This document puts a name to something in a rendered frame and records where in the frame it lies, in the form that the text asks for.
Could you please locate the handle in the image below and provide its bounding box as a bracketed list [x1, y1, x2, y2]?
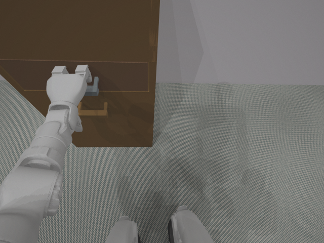
[84, 76, 99, 96]
[78, 110, 108, 118]

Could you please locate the robot left shin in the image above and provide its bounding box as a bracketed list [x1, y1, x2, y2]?
[119, 216, 131, 221]

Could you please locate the robot left forearm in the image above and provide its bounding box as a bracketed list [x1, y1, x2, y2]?
[0, 101, 78, 204]

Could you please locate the left robot thigh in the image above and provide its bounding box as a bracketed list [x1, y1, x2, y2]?
[105, 220, 138, 243]

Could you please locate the drawer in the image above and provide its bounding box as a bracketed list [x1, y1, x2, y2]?
[0, 58, 148, 91]

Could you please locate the cabinet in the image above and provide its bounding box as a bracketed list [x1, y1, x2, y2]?
[0, 0, 160, 147]

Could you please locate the left robot hand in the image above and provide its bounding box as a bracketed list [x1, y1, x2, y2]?
[46, 65, 92, 132]

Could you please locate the robot left upper arm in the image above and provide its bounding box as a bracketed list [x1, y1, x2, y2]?
[0, 166, 64, 243]

